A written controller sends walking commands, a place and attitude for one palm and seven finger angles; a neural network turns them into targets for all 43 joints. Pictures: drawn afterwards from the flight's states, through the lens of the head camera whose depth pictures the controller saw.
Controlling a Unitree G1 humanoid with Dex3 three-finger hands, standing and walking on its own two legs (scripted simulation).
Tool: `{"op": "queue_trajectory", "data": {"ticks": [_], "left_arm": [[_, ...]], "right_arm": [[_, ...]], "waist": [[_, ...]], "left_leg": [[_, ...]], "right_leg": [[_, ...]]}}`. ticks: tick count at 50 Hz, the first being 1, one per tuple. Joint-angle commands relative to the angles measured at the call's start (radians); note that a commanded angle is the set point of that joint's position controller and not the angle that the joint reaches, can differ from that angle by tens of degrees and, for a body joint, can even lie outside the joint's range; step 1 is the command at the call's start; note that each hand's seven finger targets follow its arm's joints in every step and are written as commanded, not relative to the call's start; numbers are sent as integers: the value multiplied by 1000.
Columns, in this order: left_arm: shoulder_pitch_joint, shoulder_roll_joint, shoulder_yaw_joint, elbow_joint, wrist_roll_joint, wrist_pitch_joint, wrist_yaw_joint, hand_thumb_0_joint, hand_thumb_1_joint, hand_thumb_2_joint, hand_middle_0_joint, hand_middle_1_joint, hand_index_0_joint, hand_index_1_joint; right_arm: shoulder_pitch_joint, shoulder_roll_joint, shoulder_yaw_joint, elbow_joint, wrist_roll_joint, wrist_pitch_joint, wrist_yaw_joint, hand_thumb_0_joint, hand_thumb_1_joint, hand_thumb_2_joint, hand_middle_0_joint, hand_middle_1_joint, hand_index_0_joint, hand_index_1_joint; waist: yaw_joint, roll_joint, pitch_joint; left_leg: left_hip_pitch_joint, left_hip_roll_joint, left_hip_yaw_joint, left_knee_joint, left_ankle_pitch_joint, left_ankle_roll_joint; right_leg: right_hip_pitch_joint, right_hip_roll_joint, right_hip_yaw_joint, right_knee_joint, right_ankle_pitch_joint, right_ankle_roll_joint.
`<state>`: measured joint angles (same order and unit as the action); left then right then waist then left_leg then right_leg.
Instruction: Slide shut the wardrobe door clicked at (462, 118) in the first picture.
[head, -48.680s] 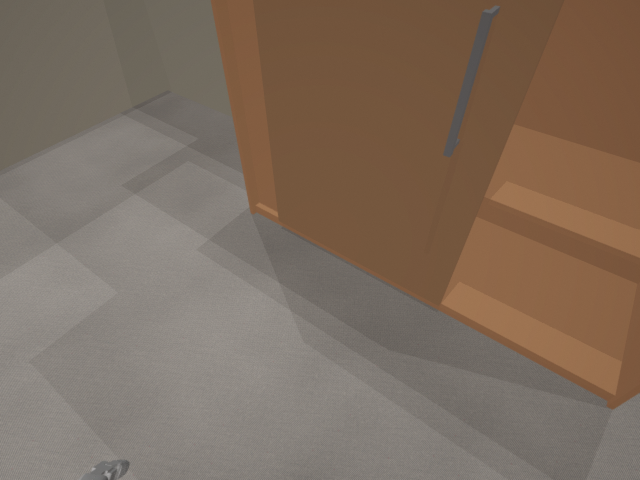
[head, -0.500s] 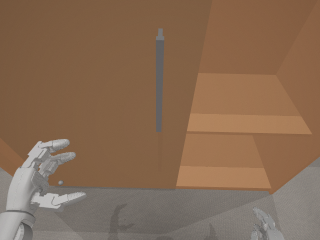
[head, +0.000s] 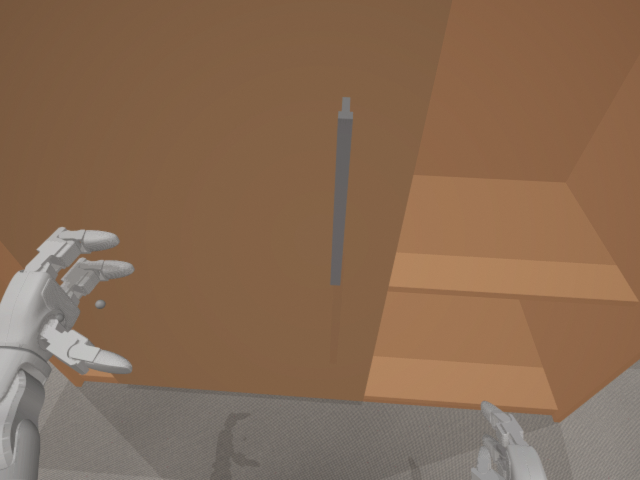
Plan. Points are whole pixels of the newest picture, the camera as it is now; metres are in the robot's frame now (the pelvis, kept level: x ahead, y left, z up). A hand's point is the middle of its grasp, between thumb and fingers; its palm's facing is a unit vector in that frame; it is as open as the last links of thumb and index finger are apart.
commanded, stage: raise the hand with hooked fingers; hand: left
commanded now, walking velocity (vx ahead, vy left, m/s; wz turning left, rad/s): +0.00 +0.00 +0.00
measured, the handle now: (340, 205) +0.48 +0.02 +0.10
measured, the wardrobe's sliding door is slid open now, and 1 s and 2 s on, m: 0.59 0.59 0.59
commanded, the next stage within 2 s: move the hooked fingers beside the handle in 0.58 s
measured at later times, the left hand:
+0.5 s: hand (110, 290) +0.27 +0.26 +0.14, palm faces +0.11 -0.99 -0.05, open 14.0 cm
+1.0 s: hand (164, 276) +0.30 +0.21 +0.13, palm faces +0.05 -1.00 -0.03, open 14.0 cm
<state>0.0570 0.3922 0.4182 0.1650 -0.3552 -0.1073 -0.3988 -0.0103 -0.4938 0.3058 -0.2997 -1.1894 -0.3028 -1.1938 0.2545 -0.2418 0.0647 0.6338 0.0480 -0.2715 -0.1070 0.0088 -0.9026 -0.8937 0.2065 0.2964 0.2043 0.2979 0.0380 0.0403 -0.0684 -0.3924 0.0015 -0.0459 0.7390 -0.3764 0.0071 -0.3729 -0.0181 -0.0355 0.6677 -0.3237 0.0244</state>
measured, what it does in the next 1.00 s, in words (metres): stands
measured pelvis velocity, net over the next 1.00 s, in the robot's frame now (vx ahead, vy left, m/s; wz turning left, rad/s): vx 0.00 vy -0.01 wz -0.01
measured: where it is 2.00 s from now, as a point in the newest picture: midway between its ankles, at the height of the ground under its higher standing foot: outside the picture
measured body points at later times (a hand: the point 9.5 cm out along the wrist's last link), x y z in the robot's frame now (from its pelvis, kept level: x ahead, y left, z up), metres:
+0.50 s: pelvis +0.00 -0.01 +0.01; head -0.01 -0.02 +0.46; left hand +0.26 +0.32 +0.14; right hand +0.15 -0.26 -0.07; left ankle +0.01 +0.11 -0.72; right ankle +0.01 -0.14 -0.72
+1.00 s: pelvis +0.00 -0.01 +0.01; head +0.00 -0.03 +0.46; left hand +0.29 +0.27 +0.14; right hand +0.17 -0.25 -0.07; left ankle +0.01 +0.11 -0.72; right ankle +0.01 -0.14 -0.72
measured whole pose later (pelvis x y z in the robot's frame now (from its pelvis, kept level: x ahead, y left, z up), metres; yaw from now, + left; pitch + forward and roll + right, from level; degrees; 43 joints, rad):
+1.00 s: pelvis +0.00 -0.01 +0.01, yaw +0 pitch +1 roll -1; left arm -0.07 0.32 0.32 0.22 -0.30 -0.08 -0.32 -0.01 -0.51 0.30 -0.30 -1.20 -0.30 -1.20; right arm 0.25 -0.26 0.04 0.67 0.05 -0.29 -0.12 0.01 -0.90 -0.89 0.20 0.30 0.20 0.30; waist 0.03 0.05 -0.05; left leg -0.34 0.01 -0.04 0.66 -0.34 -0.01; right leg -0.34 -0.01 -0.03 0.63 -0.30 0.01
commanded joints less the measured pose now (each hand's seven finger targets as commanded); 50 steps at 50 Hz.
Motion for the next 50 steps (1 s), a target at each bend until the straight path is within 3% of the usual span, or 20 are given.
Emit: {"op": "queue_trajectory", "data": {"ticks": [1, 4, 7, 8, 11, 13, 16, 21, 23, 25, 27, 31, 33, 35, 38, 40, 42, 45, 46, 50], "left_arm": [[-281, 284, 122, -186, -22, -41, -11, 0, -500, 300, -300, -1200, -300, -1200], [-325, 304, 136, -169, -23, -23, -17, 0, -500, 300, -300, -1200, -300, -1200], [-251, 235, 95, -71, -31, 8, -34, 0, -500, 300, -300, -1200, -300, -1200], [-252, 246, 105, -71, -33, 13, -36, 0, -500, 300, -300, -1200, -300, -1200], [-282, 266, 108, -138, -21, 0, -25, 0, -500, 300, -300, -1200, -300, -1200], [-285, 285, 132, -168, -20, -18, -13, 0, -500, 300, -300, -1200, -300, -1200], [-283, 304, 158, -164, -20, -46, 4, 0, -500, 300, -300, -1200, -300, -1200], [-315, 284, 126, -173, -10, -60, 3, 0, -500, 300, -300, -1200, -300, -1200], [-307, 282, 127, -163, -12, -56, -3, 0, -500, 300, -300, -1200, -300, -1200], [-298, 278, 125, -158, -17, -52, -12, 0, -500, 300, -300, -1200, -300, -1200], [-280, 266, 120, -112, -21, -43, -14, 0, -500, 300, -300, -1200, -300, -1200], [-297, 274, 119, -121, -22, -39, -16, 0, -500, 300, -300, -1200, -300, -1200], [-303, 286, 130, -151, -20, -48, -15, 0, -500, 300, -300, -1200, -300, -1200], [-288, 272, 127, -146, -26, -51, -17, 0, -500, 300, -300, -1200, -300, -1200], [-343, 209, 55, -148, -26, -52, -12, 0, -500, 300, -300, -1200, -300, -1200], [-354, 188, 21, -170, -16, -48, -1, 0, -500, 300, -300, -1200, -300, -1200], [-354, 191, 18, -154, -1, -40, 25, 0, -500, 300, -300, -1200, -300, -1200], [-431, 168, -19, -182, 19, -42, 59, 0, -500, 300, -300, -1200, -300, -1200], [-406, 178, -4, -188, 23, -45, 77, 0, -500, 300, -300, -1200, -300, -1200], [-396, 163, -6, -176, 41, -49, 119, 0, -500, 300, -300, -1200, -300, -1200]], "right_arm": [[-83, -149, -61, -135, 6, -58, -19, 0, -900, -900, 200, 300, 200, 300], [-84, -151, -61, -135, 8, -59, -23, 0, -900, -900, 200, 300, 200, 300], [-80, -154, -64, -132, 15, -56, -20, 0, -900, -900, 200, 300, 200, 300], [-77, -157, -68, -136, 14, -55, -18, 0, -900, -900, 200, 300, 200, 300], [-79, -155, -71, -141, 10, -54, -12, 0, -900, -900, 200, 300, 200, 300], [-76, -154, -75, -144, 7, -58, -11, 0, -900, -900, 200, 300, 200, 300], [-74, -152, -74, -129, 2, -58, -14, 0, -900, -900, 200, 300, 200, 300], [-77, -149, -73, -122, 5, -65, -21, 0, -900, -900, 200, 300, 200, 300], [-80, -150, -73, -125, 5, -69, -23, 0, -900, -900, 200, 300, 200, 300], [-83, -148, -74, -124, 7, -74, -25, 0, -900, -900, 200, 300, 200, 300], [-81, -151, -72, -118, 7, -71, -25, 0, -900, -900, 200, 300, 200, 300], [-84, -150, -72, -117, 8, -71, -26, 0, -900, -900, 200, 300, 200, 300], [-84, -150, -74, -124, 6, -76, -24, 0, -900, -900, 200, 300, 200, 300], [-82, -148, -75, -122, 6, -78, -25, 0, -900, -900, 200, 300, 200, 300], [-82, -146, -75, -111, 9, -78, -26, 0, -900, -900, 200, 300, 200, 300], [-86, -142, -74, -115, 12, -84, -26, 0, -900, -900, 200, 300, 200, 300], [-85, -146, -74, -110, 9, -81, -24, 0, -900, -900, 200, 300, 200, 300], [-91, -137, -73, -110, 10, -76, -25, 0, -900, -900, 200, 300, 200, 300], [-87, -137, -74, -109, 7, -74, -22, 0, -900, -900, 200, 300, 200, 300], [-86, -129, -73, -113, 3, -64, -11, 0, -900, -900, 200, 300, 200, 300]], "waist": [[-12, 69, -130], [-14, 69, -132], [-14, 21, -79], [-12, -6, -90], [-6, 43, -119], [-8, 33, -147], [-7, 32, -125], [-15, 63, -111], [-15, 43, -126], [-16, 63, -131], [-18, 11, -94], [-16, 23, -98], [-15, 23, -141], [-16, 16, -154], [-36, 5, -124], [-32, 56, -123], [-29, 11, -107], [-37, 38, -123], [-25, 19, -134], [-18, 7, -166]], "left_leg": [[83, 2, -5, -177, 218, 1], [102, 2, -7, -194, 223, 1], [70, -1, 2, -200, 195, 3], [67, -1, 3, -201, 195, 4], [83, -3, 12, -196, 210, 6], [96, -4, 16, -195, 214, 8], [86, -2, 21, -194, 202, 9], [88, -3, 25, -198, 184, 10], [90, -4, 22, -199, 192, 12], [100, -5, 28, -193, 203, 13], [66, -5, 27, -194, 178, 12], [69, -6, 30, -191, 170, 13], [88, -6, 28, -186, 203, 14], [94, -7, 32, -180, 231, 14], [93, -6, 32, -179, 209, 14], [106, -6, 28, -185, 186, 11], [87, -4, 22, -190, 179, 12], [108, -4, 20, -197, 174, 9], [104, -2, 22, -196, 184, 10], [110, -2, 27, -200, 234, 5]], "right_leg": [[64, 36, -36, -107, 144, -45], [69, 35, -36, -119, 151, -43], [55, 35, -37, -134, 134, -41], [59, 33, -35, -134, 138, -38], [80, 31, -28, -135, 141, -41], [83, 31, -24, -137, 149, -37], [89, 32, -17, -145, 136, -38], [88, 28, -13, -150, 120, -38], [93, 28, -12, -149, 136, -36], [92, 26, -8, -149, 155, -35], [86, 28, -7, -158, 129, -33], [85, 25, -4, -161, 110, -33], [98, 26, -4, -149, 155, -32], [106, 26, -6, -141, 194, -30], [73, 28, -9, -145, 178, -27], [58, 25, -8, -145, 151, -30], [62, 25, -10, -147, 139, -31], [52, 23, -12, -143, 127, -32], [74, 21, -12, -145, 132, -33], [96, 20, -15, -130, 192, -33]]}}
